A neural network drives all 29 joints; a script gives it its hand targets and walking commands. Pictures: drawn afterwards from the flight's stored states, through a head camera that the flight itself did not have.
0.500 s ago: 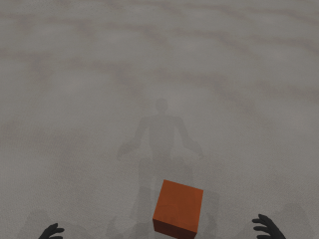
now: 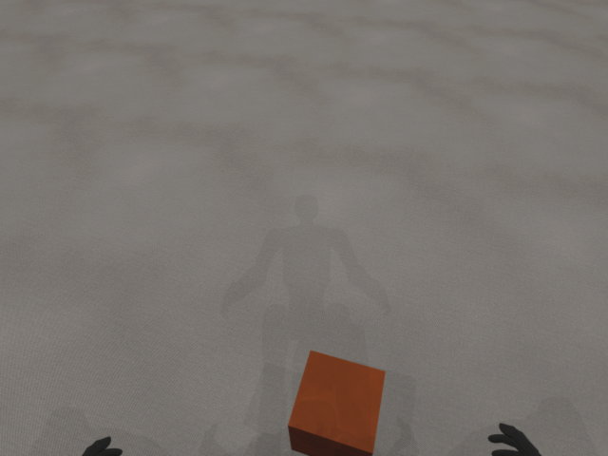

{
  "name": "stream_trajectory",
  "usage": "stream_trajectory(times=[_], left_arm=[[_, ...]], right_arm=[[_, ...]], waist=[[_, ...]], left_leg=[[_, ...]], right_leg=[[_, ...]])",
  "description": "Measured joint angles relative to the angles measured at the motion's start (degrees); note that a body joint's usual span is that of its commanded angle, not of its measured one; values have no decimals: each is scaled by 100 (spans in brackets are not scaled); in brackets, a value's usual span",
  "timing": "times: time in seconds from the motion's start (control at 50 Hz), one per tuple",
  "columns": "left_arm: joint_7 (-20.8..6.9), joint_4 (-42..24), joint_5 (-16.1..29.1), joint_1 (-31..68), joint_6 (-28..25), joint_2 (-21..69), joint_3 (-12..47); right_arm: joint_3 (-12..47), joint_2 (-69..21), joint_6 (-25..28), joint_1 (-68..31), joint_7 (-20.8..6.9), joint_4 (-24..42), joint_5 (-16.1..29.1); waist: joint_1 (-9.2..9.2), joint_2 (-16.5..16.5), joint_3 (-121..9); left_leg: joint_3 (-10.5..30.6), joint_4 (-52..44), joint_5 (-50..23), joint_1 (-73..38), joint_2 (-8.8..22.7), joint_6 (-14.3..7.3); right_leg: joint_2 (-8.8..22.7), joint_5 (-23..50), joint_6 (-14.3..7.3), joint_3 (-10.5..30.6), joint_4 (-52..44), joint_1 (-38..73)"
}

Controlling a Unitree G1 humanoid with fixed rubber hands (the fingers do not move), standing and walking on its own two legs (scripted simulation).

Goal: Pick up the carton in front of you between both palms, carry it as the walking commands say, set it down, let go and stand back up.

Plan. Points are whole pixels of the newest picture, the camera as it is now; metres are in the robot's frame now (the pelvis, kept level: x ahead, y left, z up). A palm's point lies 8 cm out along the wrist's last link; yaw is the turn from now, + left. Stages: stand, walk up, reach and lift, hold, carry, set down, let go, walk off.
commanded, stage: stand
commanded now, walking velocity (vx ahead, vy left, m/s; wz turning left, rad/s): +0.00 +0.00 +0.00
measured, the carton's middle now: (336, 412) +0.37 -0.08 -0.65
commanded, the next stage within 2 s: none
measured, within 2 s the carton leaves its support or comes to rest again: neither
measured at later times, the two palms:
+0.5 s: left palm out of the picture +0.07 +0.31 -0.09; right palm out of the picture +0.08 -0.30 -0.10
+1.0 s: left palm out of the picture +0.07 +0.31 -0.09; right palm out of the picture +0.07 -0.30 -0.10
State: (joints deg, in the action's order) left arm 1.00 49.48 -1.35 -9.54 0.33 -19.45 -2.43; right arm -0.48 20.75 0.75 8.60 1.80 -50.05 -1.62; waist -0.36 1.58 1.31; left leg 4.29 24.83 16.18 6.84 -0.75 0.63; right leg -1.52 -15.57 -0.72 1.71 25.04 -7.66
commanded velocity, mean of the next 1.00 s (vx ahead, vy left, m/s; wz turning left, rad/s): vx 0.00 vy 0.00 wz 0.00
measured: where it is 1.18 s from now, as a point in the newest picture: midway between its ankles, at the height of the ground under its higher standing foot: outside the picture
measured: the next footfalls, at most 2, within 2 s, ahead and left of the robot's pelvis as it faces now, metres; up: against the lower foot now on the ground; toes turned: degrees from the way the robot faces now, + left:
none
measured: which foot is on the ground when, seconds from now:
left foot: down 0.00-1.00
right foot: down 0.00-1.00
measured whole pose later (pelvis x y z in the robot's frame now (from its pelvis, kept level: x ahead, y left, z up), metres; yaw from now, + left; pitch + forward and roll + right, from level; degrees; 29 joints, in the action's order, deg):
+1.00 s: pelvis -0.02 +0.00 +0.01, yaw +0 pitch -3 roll +0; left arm 0.3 59.2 -0.6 -6.9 -0.3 -21.7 -0.9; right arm 0.5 22.6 1.1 7.5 1.0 -58.6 -1.0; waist -0.4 1.0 1.7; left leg 4.2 19.8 11.7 5.7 -0.9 0.5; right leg -1.1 -11.1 -0.4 1.9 20.1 -6.5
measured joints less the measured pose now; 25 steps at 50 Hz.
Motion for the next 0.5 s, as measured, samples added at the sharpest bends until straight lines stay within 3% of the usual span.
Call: stream_trajectory(times=[0.5], left_arm=[[-51, 675, 37, 125, -38, -143, 87]], right_arm=[[84, 112, 27, -26, -58, -603, 29]], waist=[[-3, -26, 32]], left_leg=[[3, -362, -337, -103, -2, 1]], right_leg=[[21, 332, 13, 2, -356, 103]])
